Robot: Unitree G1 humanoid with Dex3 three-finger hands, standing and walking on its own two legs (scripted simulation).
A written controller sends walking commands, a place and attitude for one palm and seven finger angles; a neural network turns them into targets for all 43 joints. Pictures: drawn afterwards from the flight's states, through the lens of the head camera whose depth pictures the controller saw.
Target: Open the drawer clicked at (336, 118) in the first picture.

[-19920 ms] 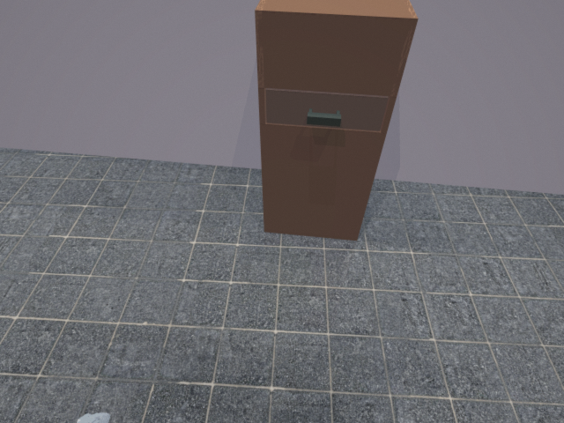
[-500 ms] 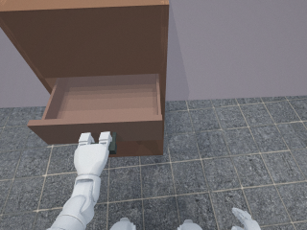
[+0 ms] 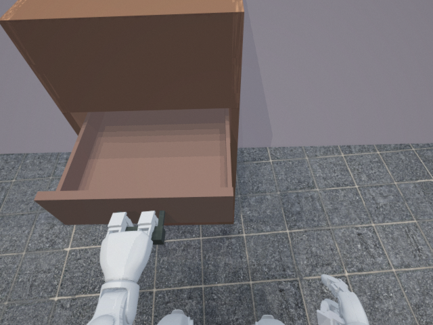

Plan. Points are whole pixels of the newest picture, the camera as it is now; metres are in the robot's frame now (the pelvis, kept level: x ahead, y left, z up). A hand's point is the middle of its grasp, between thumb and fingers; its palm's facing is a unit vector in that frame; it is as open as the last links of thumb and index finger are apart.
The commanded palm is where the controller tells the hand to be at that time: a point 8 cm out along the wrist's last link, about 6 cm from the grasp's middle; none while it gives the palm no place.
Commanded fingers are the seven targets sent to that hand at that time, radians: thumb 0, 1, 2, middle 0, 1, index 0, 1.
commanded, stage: pull the drawer open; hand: left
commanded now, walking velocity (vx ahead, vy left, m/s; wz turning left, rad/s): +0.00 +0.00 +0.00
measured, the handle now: (138, 225) +0.32 +0.18 -0.04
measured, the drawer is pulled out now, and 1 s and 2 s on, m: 0.24 0.30 0.30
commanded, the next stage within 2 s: open the thumb to release the handle in 0.74 s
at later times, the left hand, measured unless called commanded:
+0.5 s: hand (133, 288) +0.20 +0.17 -0.06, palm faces -0.03 -0.11 -0.99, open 6.5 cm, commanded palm +0.15 +0.18 -0.01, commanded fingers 0.00 0.90 0.90 -0.40 -1.35 -0.40 -1.35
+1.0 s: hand (133, 289) +0.20 +0.17 -0.06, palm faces +0.01 -0.08 -1.00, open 6.6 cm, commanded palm +0.17 +0.17 -0.01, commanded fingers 0.00 0.27 0.63 -0.35 -1.28 -0.35 -1.28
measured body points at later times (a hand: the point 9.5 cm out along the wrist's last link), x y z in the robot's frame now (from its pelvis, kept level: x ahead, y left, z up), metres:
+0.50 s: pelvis +0.00 +0.00 -0.01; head +0.06 -0.02 +0.44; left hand +0.20 +0.18 +0.00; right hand +0.20 -0.22 -0.12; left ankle +0.00 +0.14 -0.67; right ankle -0.01 -0.12 -0.67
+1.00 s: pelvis -0.02 -0.01 -0.02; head +0.04 -0.04 +0.43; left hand +0.19 +0.17 +0.00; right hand +0.18 -0.24 -0.13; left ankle +0.00 +0.14 -0.67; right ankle -0.02 -0.12 -0.67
